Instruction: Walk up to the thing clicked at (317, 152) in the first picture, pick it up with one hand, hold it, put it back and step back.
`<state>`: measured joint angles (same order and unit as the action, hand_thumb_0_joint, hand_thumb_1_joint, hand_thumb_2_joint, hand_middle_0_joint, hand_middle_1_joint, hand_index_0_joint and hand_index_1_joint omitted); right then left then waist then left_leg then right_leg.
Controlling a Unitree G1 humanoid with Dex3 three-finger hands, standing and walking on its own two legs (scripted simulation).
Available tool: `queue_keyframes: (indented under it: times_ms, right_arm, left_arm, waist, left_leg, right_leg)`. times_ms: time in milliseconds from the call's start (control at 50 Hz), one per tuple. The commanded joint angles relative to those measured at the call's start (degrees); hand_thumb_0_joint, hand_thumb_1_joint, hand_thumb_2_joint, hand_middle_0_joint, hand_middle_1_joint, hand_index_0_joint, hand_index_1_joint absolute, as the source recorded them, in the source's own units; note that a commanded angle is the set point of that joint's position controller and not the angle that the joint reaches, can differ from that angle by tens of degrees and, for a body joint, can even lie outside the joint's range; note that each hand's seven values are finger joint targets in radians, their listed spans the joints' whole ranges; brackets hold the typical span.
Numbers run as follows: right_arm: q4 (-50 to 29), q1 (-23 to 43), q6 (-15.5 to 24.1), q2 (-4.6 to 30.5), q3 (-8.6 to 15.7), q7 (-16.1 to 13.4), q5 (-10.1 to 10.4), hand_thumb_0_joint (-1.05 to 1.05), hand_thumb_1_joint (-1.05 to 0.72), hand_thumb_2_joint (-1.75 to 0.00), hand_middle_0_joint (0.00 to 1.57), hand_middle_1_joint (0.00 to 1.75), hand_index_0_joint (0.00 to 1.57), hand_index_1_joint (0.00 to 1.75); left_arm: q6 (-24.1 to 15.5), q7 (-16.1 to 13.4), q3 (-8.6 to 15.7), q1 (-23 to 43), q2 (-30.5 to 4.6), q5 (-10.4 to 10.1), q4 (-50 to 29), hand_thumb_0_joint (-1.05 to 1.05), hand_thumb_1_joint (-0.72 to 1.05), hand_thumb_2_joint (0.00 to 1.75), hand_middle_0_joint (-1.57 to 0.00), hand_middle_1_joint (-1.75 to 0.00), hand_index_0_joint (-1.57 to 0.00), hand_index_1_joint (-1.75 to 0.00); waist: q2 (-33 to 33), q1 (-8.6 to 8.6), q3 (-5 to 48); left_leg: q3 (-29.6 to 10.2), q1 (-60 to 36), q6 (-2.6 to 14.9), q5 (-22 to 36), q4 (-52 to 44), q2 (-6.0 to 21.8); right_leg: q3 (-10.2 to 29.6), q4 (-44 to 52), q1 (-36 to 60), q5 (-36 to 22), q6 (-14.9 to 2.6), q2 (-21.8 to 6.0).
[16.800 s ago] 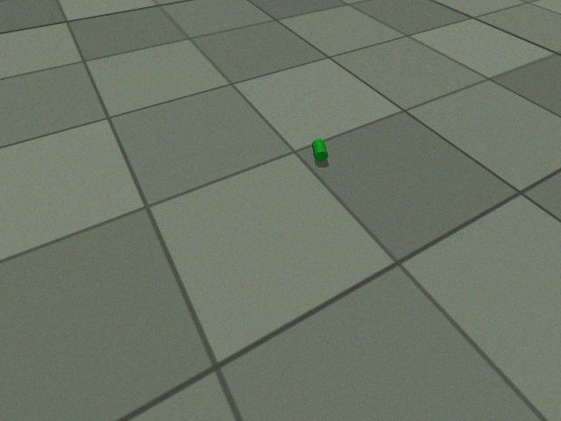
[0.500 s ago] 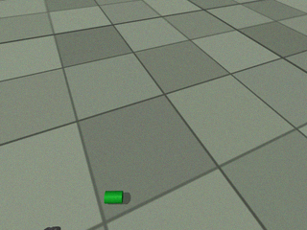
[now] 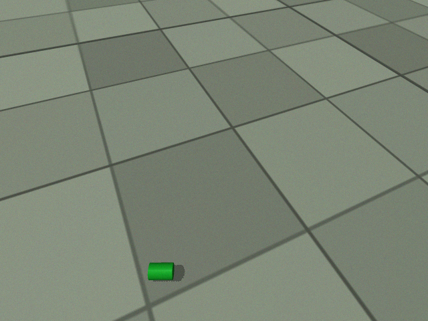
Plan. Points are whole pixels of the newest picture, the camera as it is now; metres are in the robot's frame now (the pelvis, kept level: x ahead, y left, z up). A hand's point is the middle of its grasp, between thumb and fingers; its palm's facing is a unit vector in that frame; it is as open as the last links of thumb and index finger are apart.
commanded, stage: stand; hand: left
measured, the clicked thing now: (161, 271) +0.42 +0.23 -0.75
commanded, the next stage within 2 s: none
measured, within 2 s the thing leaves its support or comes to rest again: neither
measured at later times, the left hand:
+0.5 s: hand out of the picture +0.07 +0.25 -0.16, palm faces +0.01 -0.94 -0.34, open 7.4 cm
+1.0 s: hand out of the picture +0.05 +0.25 -0.16, palm faces +0.02 -0.94 -0.33, open 7.4 cm
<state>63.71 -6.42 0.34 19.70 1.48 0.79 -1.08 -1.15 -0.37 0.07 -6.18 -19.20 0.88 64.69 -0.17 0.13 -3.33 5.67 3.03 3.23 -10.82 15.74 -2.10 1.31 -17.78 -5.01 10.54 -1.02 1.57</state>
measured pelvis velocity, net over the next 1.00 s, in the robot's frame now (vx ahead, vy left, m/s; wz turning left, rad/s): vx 0.00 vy -0.01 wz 0.05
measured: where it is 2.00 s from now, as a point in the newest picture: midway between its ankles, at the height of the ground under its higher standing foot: outside the picture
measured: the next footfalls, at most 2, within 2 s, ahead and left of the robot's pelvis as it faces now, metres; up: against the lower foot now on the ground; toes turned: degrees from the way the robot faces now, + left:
none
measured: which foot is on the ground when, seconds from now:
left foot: down 0.00-1.00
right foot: down 0.00-1.00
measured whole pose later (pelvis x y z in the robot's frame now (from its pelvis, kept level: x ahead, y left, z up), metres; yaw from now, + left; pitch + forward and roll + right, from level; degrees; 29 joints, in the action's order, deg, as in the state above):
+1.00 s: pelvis +0.00 -0.01 +0.00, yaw +3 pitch -2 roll +0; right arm 65.7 -6.6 1.1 19.8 -0.4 0.2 -0.7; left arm -1.3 -0.3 -0.5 -7.0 -19.4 0.5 65.4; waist 0.2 0.2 -2.0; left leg 2.6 3.7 2.9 -9.7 14.9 -2.5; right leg -1.7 -15.5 -4.1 9.8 -1.3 1.1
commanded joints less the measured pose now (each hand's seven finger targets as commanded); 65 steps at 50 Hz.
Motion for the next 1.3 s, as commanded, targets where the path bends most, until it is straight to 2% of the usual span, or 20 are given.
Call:
queue_keyframes:
  times_ms: [0,60,80,180,360,460,500,600,780,940,1060,1240,1280]
  right_arm:
    - [-2.91,2.39,1.82,11.51,1.37,-1.42,0.71,0.00,-0.90,-0.90,0.20,0.30,0.20,0.30]
    - [-2.21,2.04,1.80,12.04,1.31,-1.71,0.60,0.00,-0.90,-0.90,0.20,0.30,0.20,0.30]
    - [-2.25,2.55,1.89,12.09,1.20,-1.69,0.64,0.00,-0.90,-0.90,0.20,0.30,0.20,0.30]
    - [-1.74,2.11,2.08,11.99,0.81,-1.67,0.55,0.00,-0.90,-0.90,0.20,0.30,0.20,0.30]
    - [-1.45,2.22,2.26,12.39,0.65,-1.71,0.55,0.00,-0.90,-0.90,0.20,0.30,0.20,0.30]
    - [-1.31,2.04,2.26,11.89,0.45,-1.66,0.51,0.00,-0.90,-0.90,0.20,0.30,0.20,0.30]
    - [-1.34,2.37,2.23,12.24,0.54,-1.64,0.59,0.00,-0.90,-0.90,0.20,0.30,0.20,0.30]
    - [-1.21,1.76,2.29,12.17,0.43,-1.62,0.64,0.00,-0.90,-0.90,0.20,0.30,0.20,0.30]
    - [-1.03,1.53,2.11,11.90,0.24,-1.61,0.60,0.00,-0.90,-0.90,0.20,0.30,0.20,0.30]
    - [-1.26,2.12,2.26,12.15,0.27,-1.68,0.56,0.00,-0.90,-0.90,0.20,0.30,0.20,0.30]
    - [-1.02,1.94,2.12,12.35,0.29,-1.67,0.58,0.00,-0.90,-0.90,0.20,0.30,0.20,0.30]
    - [-1.18,1.57,2.23,12.12,0.20,-1.70,0.62,0.00,-0.90,-0.90,0.20,0.30,0.20,0.30]
    - [-1.00,1.41,2.15,12.18,0.24,-1.75,0.65,0.00,-0.90,-0.90,0.20,0.30,0.20,0.30]
  left_arm:
    - [-1.04,-0.78,1.61,2.46,-12.09,-0.55,-3.43,0.00,0.90,0.90,-0.20,-0.30,-0.20,-0.30]
    - [-0.78,-0.70,1.56,2.35,-11.87,-0.54,-3.39,0.00,0.90,0.90,-0.20,-0.30,-0.20,-0.30]
    - [-0.83,-0.71,1.47,1.89,-11.76,-0.42,-3.34,0.00,0.90,0.90,-0.20,-0.30,-0.20,-0.30]
    - [-0.95,-0.69,1.49,2.62,-12.16,-0.48,-3.42,0.00,0.90,0.90,-0.20,-0.30,-0.20,-0.30]
    - [-1.13,-0.62,1.44,2.42,-12.00,-0.40,-3.43,0.00,0.90,0.90,-0.20,-0.30,-0.20,-0.30]
    - [-1.12,-0.57,1.46,2.74,-12.17,-0.48,-3.12,0.00,0.90,0.90,-0.20,-0.30,-0.20,-0.30]
    - [-1.13,-0.60,1.49,2.06,-12.21,-0.43,-3.04,0.00,0.90,0.90,-0.20,-0.30,-0.20,-0.30]
    - [-1.30,-0.59,1.35,2.14,-11.97,-0.46,-3.09,0.00,0.90,0.90,-0.20,-0.30,-0.20,-0.30]
    - [-1.18,-0.53,1.41,1.81,-12.29,-0.45,-2.67,0.00,0.90,0.90,-0.20,-0.30,-0.20,-0.30]
    - [-1.18,-0.58,1.50,1.90,-12.73,-0.26,-2.90,0.00,0.90,0.90,-0.20,-0.30,-0.20,-0.30]
    - [-1.11,-0.48,1.38,1.01,-12.07,-0.33,-2.47,0.00,0.90,0.90,-0.20,-0.30,-0.20,-0.30]
    - [-1.24,-0.62,1.44,1.73,-12.53,-0.32,-2.85,0.00,0.90,0.90,-0.20,-0.30,-0.20,-0.30]
    - [-1.14,-0.60,1.36,1.40,-12.30,-0.37,-2.60,0.00,0.90,0.90,-0.20,-0.30,-0.20,-0.30]
  waist:
    - [0.64,0.32,5.26]
    - [-0.41,0.25,5.41]
    - [-0.91,0.04,6.04]
    - [-0.09,0.36,4.99]
    - [-0.44,0.20,5.44]
    - [0.53,0.42,4.58]
    - [0.17,0.04,5.12]
    - [-0.01,0.31,5.87]
    - [0.32,0.33,4.00]
    - [0.24,0.10,5.43]
    - [0.08,-0.08,4.59]
    - [0.31,0.10,5.97]
    - [0.43,0.08,5.08]
  left_leg:
    - [-9.95,-2.61,-1.11,11.85,-2.20,10.89]
    - [-9.97,-2.43,-1.96,14.70,-2.23,11.19]
    - [-9.95,-2.99,-1.66,14.97,-1.92,11.12]
    - [-10.23,-1.09,-1.71,12.33,-2.60,10.76]
    - [-10.71,-1.25,-1.66,14.19,-2.14,10.92]
    - [-11.03,-0.36,-1.50,11.36,-2.74,10.68]
    - [-11.28,-1.38,-1.27,12.58,-2.40,10.91]
    - [-11.19,-1.33,-1.44,14.53,-1.98,10.78]
    - [-11.56,0.80,-1.33,10.11,-2.98,10.33]
    - [-11.84,-0.77,-1.21,11.71,-2.41,10.68]
    - [-11.95,0.44,-1.26,9.61,-2.88,10.41]
    - [-11.93,-0.37,-1.20,13.97,-1.95,10.67]
    - [-11.92,0.11,-1.23,13.28,-2.35,10.48]
  right_leg:
    - [6.48,2.45,-1.10,-11.78,-0.83,-8.95]
    - [5.88,2.16,-0.38,-12.42,-0.85,-8.80]
    - [5.70,2.14,-0.08,-12.72,-0.81,-8.84]
    - [5.94,3.16,0.14,-11.36,-0.82,-9.28]
    - [5.43,3.40,0.94,-12.74,-0.91,-9.74]
    - [5.29,3.87,0.52,-10.30,-0.82,-9.80]
    - [5.08,3.76,0.48,-11.00,-0.91,-9.78]
    - [5.20,3.74,1.40,-12.69,-0.93,-10.00]
    - [5.19,4.62,1.04,-9.23,-0.90,-10.02]
    - [4.86,4.08,0.69,-9.41,-0.99,-10.01]
    - [4.80,4.61,1.00,-8.43,-0.92,-10.02]
    - [4.52,3.71,2.24,-11.59,-1.06,-10.28]
    - [4.53,3.95,1.99,-11.00,-1.01,-10.15]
